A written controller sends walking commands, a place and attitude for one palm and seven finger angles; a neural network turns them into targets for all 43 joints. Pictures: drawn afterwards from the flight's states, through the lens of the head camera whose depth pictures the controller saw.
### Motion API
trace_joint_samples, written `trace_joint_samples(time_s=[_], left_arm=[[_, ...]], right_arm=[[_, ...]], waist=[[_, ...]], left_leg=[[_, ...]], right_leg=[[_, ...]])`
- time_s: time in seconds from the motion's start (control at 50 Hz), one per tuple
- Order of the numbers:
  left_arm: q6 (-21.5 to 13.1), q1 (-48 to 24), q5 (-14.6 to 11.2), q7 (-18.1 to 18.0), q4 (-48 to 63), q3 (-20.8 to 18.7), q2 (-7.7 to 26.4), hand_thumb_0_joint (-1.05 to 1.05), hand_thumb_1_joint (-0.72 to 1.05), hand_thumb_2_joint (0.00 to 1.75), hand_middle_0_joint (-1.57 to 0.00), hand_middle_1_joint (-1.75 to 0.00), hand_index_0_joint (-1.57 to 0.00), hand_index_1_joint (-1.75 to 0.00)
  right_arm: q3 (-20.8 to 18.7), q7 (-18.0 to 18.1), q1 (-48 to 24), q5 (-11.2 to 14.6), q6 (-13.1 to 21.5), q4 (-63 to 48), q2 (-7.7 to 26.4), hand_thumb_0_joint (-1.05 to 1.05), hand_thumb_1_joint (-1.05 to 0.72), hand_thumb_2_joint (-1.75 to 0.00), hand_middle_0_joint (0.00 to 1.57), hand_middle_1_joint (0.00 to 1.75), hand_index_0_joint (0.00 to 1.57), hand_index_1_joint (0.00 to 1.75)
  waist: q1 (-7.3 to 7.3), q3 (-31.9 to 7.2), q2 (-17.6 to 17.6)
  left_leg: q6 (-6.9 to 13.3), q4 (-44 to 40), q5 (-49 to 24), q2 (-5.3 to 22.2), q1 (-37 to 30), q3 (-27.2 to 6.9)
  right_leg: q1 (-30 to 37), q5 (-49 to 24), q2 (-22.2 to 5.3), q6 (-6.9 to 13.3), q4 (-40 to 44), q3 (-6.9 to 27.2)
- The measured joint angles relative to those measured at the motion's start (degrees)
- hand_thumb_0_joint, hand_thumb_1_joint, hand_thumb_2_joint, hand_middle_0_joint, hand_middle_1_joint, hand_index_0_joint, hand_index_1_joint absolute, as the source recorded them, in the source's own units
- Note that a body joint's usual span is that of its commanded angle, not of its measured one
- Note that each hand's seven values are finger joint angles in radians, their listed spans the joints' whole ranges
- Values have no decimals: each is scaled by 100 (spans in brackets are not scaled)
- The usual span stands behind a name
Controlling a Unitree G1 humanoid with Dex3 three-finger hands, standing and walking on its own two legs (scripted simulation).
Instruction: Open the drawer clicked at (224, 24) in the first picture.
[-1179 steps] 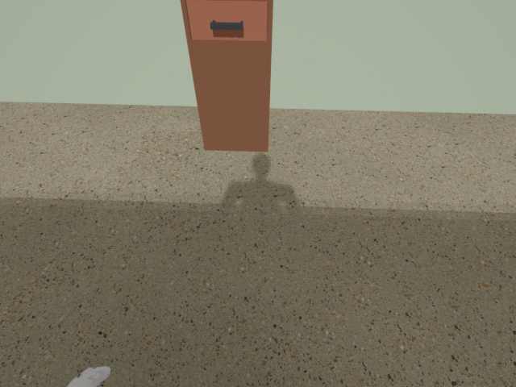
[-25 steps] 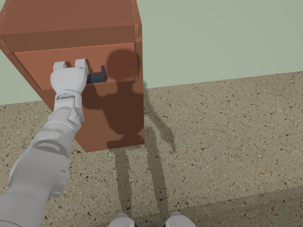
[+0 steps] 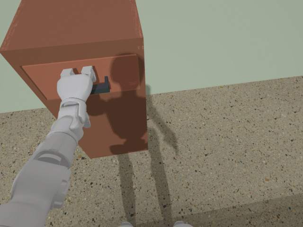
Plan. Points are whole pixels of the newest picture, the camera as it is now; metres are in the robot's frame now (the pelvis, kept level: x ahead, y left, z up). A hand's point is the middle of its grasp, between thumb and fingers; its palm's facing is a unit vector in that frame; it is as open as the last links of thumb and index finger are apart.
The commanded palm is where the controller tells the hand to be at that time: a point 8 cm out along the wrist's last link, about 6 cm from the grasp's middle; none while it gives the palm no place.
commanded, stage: lift the fingers back up to retry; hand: left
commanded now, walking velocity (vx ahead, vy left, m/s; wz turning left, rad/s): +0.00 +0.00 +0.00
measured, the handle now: (88, 85) +0.55 +0.19 +0.00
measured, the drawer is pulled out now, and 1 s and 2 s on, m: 0.00 0.00 0.00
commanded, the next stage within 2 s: re-aim the fingers above the handle in 0.36 s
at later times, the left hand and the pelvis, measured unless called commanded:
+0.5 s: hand (82, 95) +0.47 +0.18 +0.05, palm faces +0.00 -0.06 -1.00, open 13.8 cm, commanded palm +0.44 +0.19 +0.11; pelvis +0.03 -0.01 +0.02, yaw +1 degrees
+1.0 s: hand (84, 90) +0.48 +0.17 +0.06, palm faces +0.06 -0.05 -1.00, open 13.8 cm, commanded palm +0.45 +0.20 +0.11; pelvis +0.01 -0.01 +0.01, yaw +1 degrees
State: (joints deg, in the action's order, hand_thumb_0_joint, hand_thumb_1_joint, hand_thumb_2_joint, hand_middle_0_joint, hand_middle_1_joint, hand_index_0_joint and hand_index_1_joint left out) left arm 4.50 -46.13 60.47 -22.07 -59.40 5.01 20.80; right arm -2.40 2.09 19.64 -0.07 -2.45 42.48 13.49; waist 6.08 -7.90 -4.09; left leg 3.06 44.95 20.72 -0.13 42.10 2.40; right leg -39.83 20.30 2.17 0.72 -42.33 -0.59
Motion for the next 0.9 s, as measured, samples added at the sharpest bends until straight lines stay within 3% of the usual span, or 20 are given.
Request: trace_joint_samples(time_s=[0.12,0.24,0.38,0.5,0.62,0.74,0.84,0.9], left_arm=[[183,-10,-10,14,99,0,19,0,-49,30,-32,-120,-32,-120],[333,43,-151,361,172,118,15,0,-49,30,-32,-120,-32,-120],[0,358,-132,643,506,196,-37,0,-49,30,-32,-120,-32,-120],[-256,694,7,376,940,100,-151,0,-49,30,-32,-120,-32,-120],[85,750,100,88,828,-133,-20,0,-49,30,-32,-120,-32,-120],[376,565,-180,520,528,158,183,0,-49,30,-32,-120,-32,-120],[-123,453,-248,872,614,413,96,0,-49,30,-32,-120,-32,-120],[-471,369,-93,725,636,355,24,0,-49,30,-32,-120,-32,-120]], right_arm=[[-17,-22,-94,29,-77,-11,5,0,-90,-90,20,30,21,30],[-21,-9,-181,81,-171,-33,33,0,-90,-90,20,30,21,30],[-63,9,-260,73,-218,-145,75,0,-90,-90,20,30,21,30],[-141,-33,-348,16,-227,-172,98,0,-90,-90,20,30,21,30],[-90,-34,-496,29,-294,-94,48,0,-90,-90,20,30,21,30],[-53,29,-463,108,-283,-46,24,0,-90,-90,20,30,21,30],[-48,123,-404,89,-186,-31,69,0,-90,-90,20,30,21,30],[-56,144,-391,66,-115,-61,107,0,-90,-90,20,30,21,30]], waist=[[-79,27,-10],[-164,46,-5],[-239,56,53],[-319,73,50],[-339,96,32],[-336,169,21],[-283,225,68],[-215,227,92]], left_leg=[[-15,-284,-50,-14,-320,21],[-30,-595,-109,-35,-703,10],[-55,-755,-123,-45,-929,-18],[-77,-720,-104,-49,-921,-29],[-101,-737,-132,-32,-952,-16],[-117,-843,-228,-48,-1084,-115],[-114,-814,-259,-76,-1071,-184],[-108,-720,-244,-76,-936,-158]], right_leg=[[299,-41,-7,9,253,33],[674,-84,-18,19,541,35],[899,-78,-23,43,682,15],[881,-37,-26,60,616,4],[883,-49,-10,86,587,17],[1061,-120,-21,105,719,-80],[1082,-135,-47,106,712,-152],[931,-120,-51,102,600,-130]])
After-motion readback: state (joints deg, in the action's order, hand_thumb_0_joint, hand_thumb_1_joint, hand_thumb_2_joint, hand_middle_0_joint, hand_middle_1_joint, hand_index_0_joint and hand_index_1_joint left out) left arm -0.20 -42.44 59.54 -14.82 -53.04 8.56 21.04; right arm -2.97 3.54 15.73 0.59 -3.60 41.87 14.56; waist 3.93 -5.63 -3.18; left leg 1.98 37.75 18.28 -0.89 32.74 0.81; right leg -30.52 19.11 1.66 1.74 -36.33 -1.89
